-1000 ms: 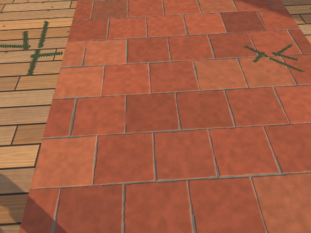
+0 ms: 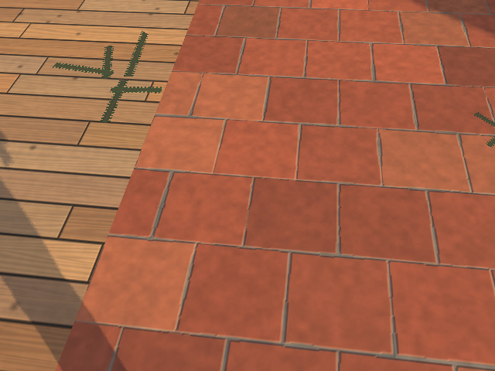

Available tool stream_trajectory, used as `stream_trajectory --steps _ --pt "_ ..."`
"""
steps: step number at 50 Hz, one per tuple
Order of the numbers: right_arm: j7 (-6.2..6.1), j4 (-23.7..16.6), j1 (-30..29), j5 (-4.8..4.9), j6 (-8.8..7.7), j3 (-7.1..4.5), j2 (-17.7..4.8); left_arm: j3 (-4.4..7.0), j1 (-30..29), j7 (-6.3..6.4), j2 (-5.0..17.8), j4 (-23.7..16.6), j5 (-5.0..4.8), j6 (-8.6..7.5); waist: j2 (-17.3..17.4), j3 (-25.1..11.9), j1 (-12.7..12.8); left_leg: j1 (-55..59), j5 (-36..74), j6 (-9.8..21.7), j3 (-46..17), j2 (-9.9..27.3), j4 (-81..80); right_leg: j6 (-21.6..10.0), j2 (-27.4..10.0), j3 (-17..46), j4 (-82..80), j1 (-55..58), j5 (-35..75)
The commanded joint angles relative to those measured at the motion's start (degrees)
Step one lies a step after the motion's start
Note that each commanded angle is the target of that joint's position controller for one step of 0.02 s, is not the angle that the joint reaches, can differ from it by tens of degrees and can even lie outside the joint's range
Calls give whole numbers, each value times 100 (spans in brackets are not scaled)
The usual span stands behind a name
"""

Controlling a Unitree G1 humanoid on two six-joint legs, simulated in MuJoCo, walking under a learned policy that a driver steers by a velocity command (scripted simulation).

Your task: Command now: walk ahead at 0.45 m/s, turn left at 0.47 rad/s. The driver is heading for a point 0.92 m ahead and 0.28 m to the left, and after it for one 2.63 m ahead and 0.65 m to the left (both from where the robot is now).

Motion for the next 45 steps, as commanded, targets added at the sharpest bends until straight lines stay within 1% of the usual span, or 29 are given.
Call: stream_trajectory --steps 1,3,5,7,8,9,10,11,12,13,14,15,17,19,21,26,32,34,35,36,37,38,39,40,41,42,43,44,45 --pt "60 -575 -802 15 -23 96 105 35 228 41 539 -125 3 -70 -634 749 9 -467 435 -44 344 -59 -974 -172 -1368 316 -482 -351 3087" --pt "83 -764 -1157 17 -10 140 118 44 313 69 654 -85 -10 -74 -671 804 47 -31 509 43 671 -180 -1748 -164 -1418 80 -436 -375 3569" --pt "75 -817 -1095 -1 -3 107 -22 76 350 100 818 -56 -26 -83 -704 640 -72 499 405 255 900 -396 -2092 -130 -1519 -135 -5 -134 5001" --pt "38 -685 -504 -22 -12 20 -222 140 250 157 993 -84 -34 -54 -844 243 -389 1173 57 548 1026 -696 -2092 -99 -1624 -315 942 129 6529" --pt "28 -540 36 -31 -20 -46 -353 180 139 158 1086 -144 -14 -10 -934 -61 -630 1673 -168 729 961 -795 -2131 -137 -1703 -322 1733 155 6816" --pt "13 -347 679 -52 -41 -140 -528 216 23 119 1149 -231 -1 25 -947 -411 -894 2417 -286 916 803 -874 -2383 -191 -1736 -275 2762 -69 6357" --pt "-38 -175 1327 -97 -62 -281 -797 254 -144 40 1214 -349 2 40 -625 -712 -1272 3448 -547 1136 296 -670 -2971 -120 -1557 -342 4292 -848 4960" --pt "-104 -241 1213 -106 -40 -407 -1288 153 -34 -66 550 -622 25 48 571 -1027 -852 4691 -944 1694 -2087 952 -3169 64 -731 -247 6373 -2771 -262" --pt "-77 -345 1187 12 35 -446 -1495 219 -388 -144 805 -1035 -78 1 701 -1455 -813 5198 -1619 2390 -4713 1631 -4277 137 86 996 7543 -4125 -1267" --pt "-127 -348 852 69 42 -384 -1286 231 -922 -175 967 -1198 -46 -79 95 -581 -685 4621 -1731 2108 -3976 1575 -4599 57 -412 1352 7237 -4736 -592" --pt "-151 -387 607 95 5 -316 -996 228 -1013 -181 988 -1241 -62 -147 -309 -118 -488 3855 -1139 1870 -3409 1429 -4739 57 -613 1317 6715 -4531 -118" --pt "-170 -416 388 74 -58 -264 -806 234 -940 -148 933 -1171 -40 -136 -689 119 -195 3251 -216 1613 -2875 1154 -4754 114 -785 1320 6232 -4128 56" --pt "-217 -432 335 117 -195 -183 -664 217 -753 -155 793 -1175 134 87 -624 40 84 2639 998 1427 -2129 726 -4707 316 -911 1362 5686 -3461 0" --pt "-219 -384 573 167 -304 -190 -789 214 -880 -193 738 -1291 179 259 -448 31 128 2484 1570 1360 -1784 482 -4687 477 -932 1232 5240 -3447 20" --pt "-218 -374 847 177 -317 -211 -912 212 -1373 -223 763 -1513 178 339 -250 122 -4 2482 1625 1198 -1682 321 -4736 601 -937 1110 4760 -3746 457" --pt "-216 -367 1618 149 -246 -198 -902 198 -2583 -280 865 -2009 132 385 57 156 -492 3243 2003 777 -1876 241 -4605 665 -763 1055 3638 -4474 1418" --pt "-297 -416 2075 59 -211 -192 -964 76 -3572 -345 877 -2507 63 299 246 217 -782 4064 2763 845 -2182 337 -4183 518 -375 1005 2498 -4524 1454" --pt "-341 -482 1963 39 -220 -213 -1053 72 -3487 -336 970 -2601 27 240 327 199 -643 4074 3050 763 -2308 421 -3987 380 -279 1080 2024 -3992 1367" --pt "-352 -556 1722 43 -233 -228 -1125 95 -3125 -311 1053 -2535 10 211 359 114 -410 3838 3432 630 -2255 379 -3787 280 -172 1079 1739 -3296 1210" --pt "-332 -624 1512 43 -260 -248 -1221 159 -2529 -255 1212 -2369 -2 179 366 -152 -137 3586 4110 478 -2195 275 -3310 170 9 1031 1615 -2349 986" --pt "-268 -660 1375 75 -307 -260 -1285 239 -1671 -184 1397 -2139 -15 121 198 -613 268 3344 4283 348 -2049 48 -2379 36 9 1015 1324 -1209 1166" --pt "-196 -786 1320 140 -370 -216 -1100 325 -771 -81 1675 -2029 87 56 -56 -1285 646 2557 3032 257 -1909 -254 -1070 -170 -793 1749 1250 244 631" --pt "-195 -990 1729 332 -376 -81 -433 430 -367 -12 2151 -2068 263 86 -1266 -2052 466 994 -1049 82 -1206 -996 688 -596 -2512 3920 1090 1717 257" --pt "-234 -1043 2038 217 -320 -135 -864 459 -657 -64 2089 -2075 162 178 -1754 -2276 138 327 -2208 118 -1001 -980 1560 -1037 -2902 5678 501 1472 -79" --pt "-250 -906 1813 81 -225 -161 -991 348 -1166 -91 1496 -2187 103 215 -858 -1251 -37 64 -1662 94 -937 -556 1757 -962 -2669 4892 353 550 -679" --pt "-192 -919 1429 27 -192 -135 -910 246 -1448 -115 1076 -2193 74 205 -292 -547 -23 103 -1238 50 -833 -358 1493 -826 -2305 3917 188 -253 -502" --pt "-139 -955 1298 17 -154 -128 -791 208 -1508 -116 975 -2141 104 186 -343 -249 -114 223 -1082 21 -779 -205 1234 -649 -2032 3258 5 -714 -74" --pt "-77 -1013 1223 -57 -88 -128 -753 199 -1389 -102 981 -2028 87 144 -585 -89 -169 323 -1034 -18 -744 -89 1065 -587 -1868 2775 -114 -1024 407" --pt "-29 -1025 1219 -75 -15 -114 -694 207 -1296 -123 1004 -1940 59 91 -669 -42 -216 406 -989 -33 -682 -47 1028 -547 -1770 2407 -193 -1176 815"
Velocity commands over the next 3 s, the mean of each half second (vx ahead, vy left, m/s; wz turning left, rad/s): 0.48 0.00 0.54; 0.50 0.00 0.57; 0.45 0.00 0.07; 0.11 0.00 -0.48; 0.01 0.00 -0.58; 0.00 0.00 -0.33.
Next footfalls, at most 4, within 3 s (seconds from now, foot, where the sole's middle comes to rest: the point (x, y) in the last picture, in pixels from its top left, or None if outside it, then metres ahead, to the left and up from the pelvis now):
0.20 left None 0.26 0.07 -0.78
0.76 right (259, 320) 0.64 0.04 -0.78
1.26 left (149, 297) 0.71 0.36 -0.78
1.74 right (173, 231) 0.95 0.32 -0.78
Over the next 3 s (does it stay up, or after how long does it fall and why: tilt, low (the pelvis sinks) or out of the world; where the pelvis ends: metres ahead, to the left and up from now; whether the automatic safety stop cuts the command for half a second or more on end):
stays up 0.80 0.35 0.00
